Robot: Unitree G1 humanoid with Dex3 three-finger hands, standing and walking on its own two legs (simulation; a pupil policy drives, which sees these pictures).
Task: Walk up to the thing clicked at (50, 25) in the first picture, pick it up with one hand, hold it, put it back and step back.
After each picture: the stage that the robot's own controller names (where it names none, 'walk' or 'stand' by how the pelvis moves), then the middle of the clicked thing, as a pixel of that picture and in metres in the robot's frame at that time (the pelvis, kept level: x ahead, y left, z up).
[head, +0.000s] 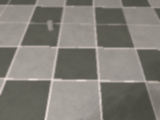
stand; (50, 25) +1.68 +0.37 -0.72
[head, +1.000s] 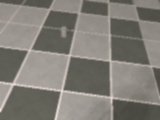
walk; (64, 32) +1.58 +0.15 -0.70
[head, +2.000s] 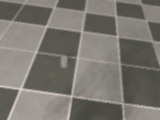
walk; (64, 61) +1.03 +0.11 -0.71
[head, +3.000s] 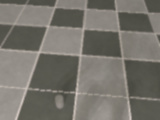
walk; (59, 101) +0.61 +0.17 -0.71
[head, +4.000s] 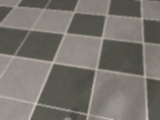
stand; out of the picture +0.41 +0.16 -0.70
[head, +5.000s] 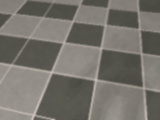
stand; out of the picture +0.36 +0.12 -0.72
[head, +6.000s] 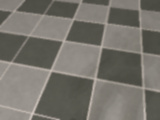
stand; out of the picture +0.35 +0.13 -0.73
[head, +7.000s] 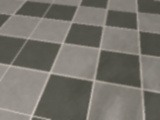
stand; out of the picture +0.36 +0.14 -0.73
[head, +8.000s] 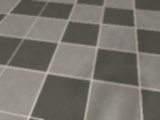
stand; out of the picture +0.34 +0.16 -0.73
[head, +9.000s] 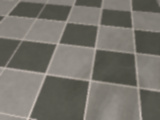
stand; out of the picture +0.34 +0.16 -0.73
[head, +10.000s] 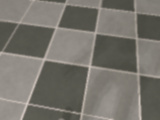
go down; out of the picture +0.35 +0.15 -0.71
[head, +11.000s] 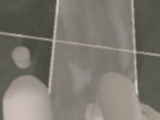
go down; (22, 58) +0.42 +0.21 -0.29
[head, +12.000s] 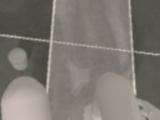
close in; (19, 59) +0.42 +0.22 -0.29
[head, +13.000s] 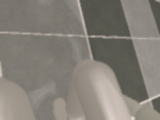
close; out of the picture +0.40 +0.26 -0.22
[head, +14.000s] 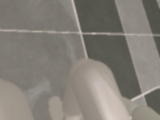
close; out of the picture +0.40 +0.27 -0.22
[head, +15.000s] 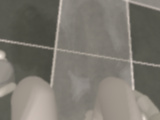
lift; (1, 76) +0.31 +0.27 -0.08
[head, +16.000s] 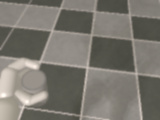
hold; (36, 89) +0.31 +0.15 +0.05
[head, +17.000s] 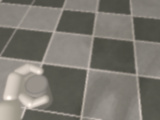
hold; (40, 92) +0.31 +0.15 +0.02
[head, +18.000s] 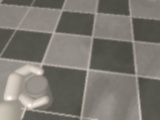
crouch; (40, 93) +0.31 +0.16 +0.01
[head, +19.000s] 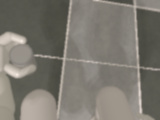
crouch; (24, 61) +0.40 +0.19 -0.08
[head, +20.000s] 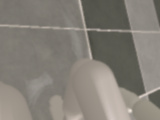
lower; out of the picture +0.39 +0.28 -0.23
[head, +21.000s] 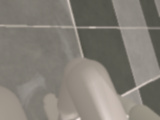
lower; out of the picture +0.41 +0.28 -0.23
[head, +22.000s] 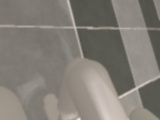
lower; out of the picture +0.41 +0.28 -0.23
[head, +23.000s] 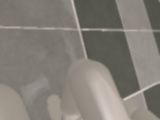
lower; out of the picture +0.40 +0.28 -0.22
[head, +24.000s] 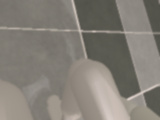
loosen; out of the picture +0.38 +0.25 -0.23
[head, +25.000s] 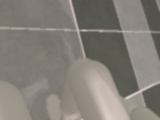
withdraw; out of the picture +0.38 +0.25 -0.23
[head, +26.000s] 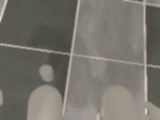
walk; (47, 73) +0.41 +0.18 -0.39
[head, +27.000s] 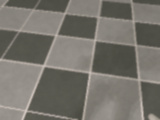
stand; out of the picture +0.34 +0.12 -0.66
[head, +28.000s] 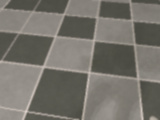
stand; out of the picture +0.35 +0.14 -0.67
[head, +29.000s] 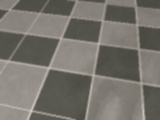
stand; out of the picture +0.35 +0.13 -0.71
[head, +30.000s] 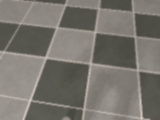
walk; out of the picture +0.38 +0.11 -0.71
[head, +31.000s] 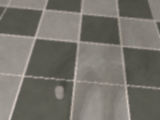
walk; (59, 92) +0.58 +0.14 -0.71
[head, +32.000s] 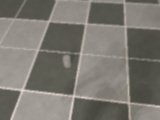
walk; (67, 61) +0.92 +0.19 -0.70
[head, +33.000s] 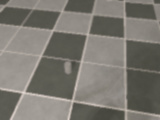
stand; (68, 67) +0.98 +0.15 -0.71
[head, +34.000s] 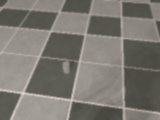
stand; (66, 67) +0.99 +0.16 -0.73
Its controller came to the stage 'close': yes
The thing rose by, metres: 0.71
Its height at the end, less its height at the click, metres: +0.00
